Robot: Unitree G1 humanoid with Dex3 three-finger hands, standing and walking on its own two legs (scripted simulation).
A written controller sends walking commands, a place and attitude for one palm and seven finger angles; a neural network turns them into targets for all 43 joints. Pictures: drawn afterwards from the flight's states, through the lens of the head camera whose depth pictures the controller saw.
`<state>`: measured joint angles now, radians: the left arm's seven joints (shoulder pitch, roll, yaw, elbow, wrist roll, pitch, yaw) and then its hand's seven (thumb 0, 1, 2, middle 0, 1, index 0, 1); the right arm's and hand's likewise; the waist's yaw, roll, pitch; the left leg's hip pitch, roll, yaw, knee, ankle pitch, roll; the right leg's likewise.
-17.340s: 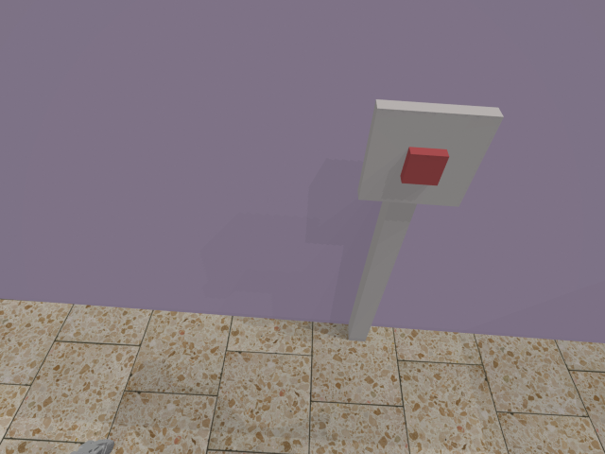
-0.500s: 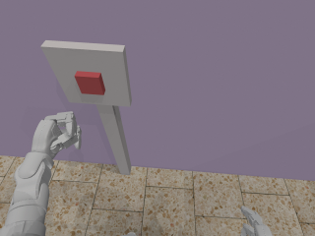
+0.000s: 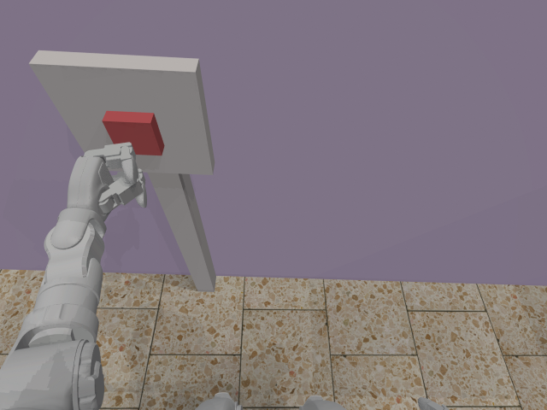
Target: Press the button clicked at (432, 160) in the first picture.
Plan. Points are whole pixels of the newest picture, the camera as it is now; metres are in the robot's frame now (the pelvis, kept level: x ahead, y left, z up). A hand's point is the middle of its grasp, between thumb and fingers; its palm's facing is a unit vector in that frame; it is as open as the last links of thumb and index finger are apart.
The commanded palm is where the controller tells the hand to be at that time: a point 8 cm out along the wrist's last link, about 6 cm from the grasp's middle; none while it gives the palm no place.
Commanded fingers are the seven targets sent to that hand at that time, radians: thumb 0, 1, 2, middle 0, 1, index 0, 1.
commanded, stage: aim a knuckle at the button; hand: left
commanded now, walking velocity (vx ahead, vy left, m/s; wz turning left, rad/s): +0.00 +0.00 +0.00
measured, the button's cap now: (136, 132) +0.50 +0.21 +0.10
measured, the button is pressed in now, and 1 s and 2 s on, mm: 0 0 14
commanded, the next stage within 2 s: press the button with the knuckle in 0.70 s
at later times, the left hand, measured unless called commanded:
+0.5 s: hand (139, 187) +0.42 +0.19 +0.07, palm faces -0.03 -1.00 -0.02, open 3.1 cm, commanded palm +0.39 +0.24 +0.07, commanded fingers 0.00 0.90 0.90 -1.30 -1.50 -1.30 -1.50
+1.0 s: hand (146, 181) +0.43 +0.19 +0.07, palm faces -0.02 -1.00 -0.03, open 3.1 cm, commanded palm +0.41 +0.24 +0.07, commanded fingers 0.00 0.90 0.90 -1.30 -1.50 -1.30 -1.50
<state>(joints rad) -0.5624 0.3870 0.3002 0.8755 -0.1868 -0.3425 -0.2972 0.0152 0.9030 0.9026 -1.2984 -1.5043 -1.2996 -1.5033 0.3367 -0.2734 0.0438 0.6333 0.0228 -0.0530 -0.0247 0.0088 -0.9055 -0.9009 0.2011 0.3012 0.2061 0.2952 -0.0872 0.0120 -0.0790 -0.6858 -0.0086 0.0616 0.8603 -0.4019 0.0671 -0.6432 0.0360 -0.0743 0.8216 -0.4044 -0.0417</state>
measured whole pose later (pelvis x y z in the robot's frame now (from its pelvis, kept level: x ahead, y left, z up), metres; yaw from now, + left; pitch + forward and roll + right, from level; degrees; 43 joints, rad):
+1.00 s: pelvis +0.00 -0.01 +0.00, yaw +0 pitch +14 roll -2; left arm -0.59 0.38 0.30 0.91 -0.17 -0.37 -0.27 0.02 0.90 0.90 -1.30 -1.50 -1.30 -1.50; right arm 0.33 -0.27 0.04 0.62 0.03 0.01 -0.02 0.01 -0.91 -0.90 0.20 0.30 0.21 0.30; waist -0.09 0.02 -0.09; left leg -0.71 0.00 0.05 0.88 -0.41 0.06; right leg -0.67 0.04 -0.08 0.84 -0.41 -0.05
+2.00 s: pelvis -0.03 -0.01 -0.02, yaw +1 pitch +18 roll -3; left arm -0.93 0.53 0.31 1.24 -0.12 -0.38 -0.30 -0.03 0.76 0.98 -1.30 -1.50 -1.39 -1.50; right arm 0.38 -0.30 0.08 0.67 0.01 -0.04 -0.03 0.01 -0.91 -0.90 0.20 0.30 0.21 0.30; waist -0.16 0.02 -0.09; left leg -0.93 0.01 0.01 1.01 -0.40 0.06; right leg -0.86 0.05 -0.13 0.94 -0.40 -0.06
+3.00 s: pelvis +0.01 +0.00 +0.00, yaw +0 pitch +12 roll -2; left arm -0.26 0.30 0.23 0.54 -0.23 -0.32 -0.24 0.01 0.90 0.90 -1.30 -1.50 -1.30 -1.50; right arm 0.28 -0.26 0.03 0.56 0.04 -0.02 -0.02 0.01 -0.91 -0.90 0.20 0.30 0.21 0.30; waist -0.05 0.03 -0.09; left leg -0.64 -0.01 0.06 0.84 -0.42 0.07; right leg -0.60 0.04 -0.07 0.80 -0.42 -0.04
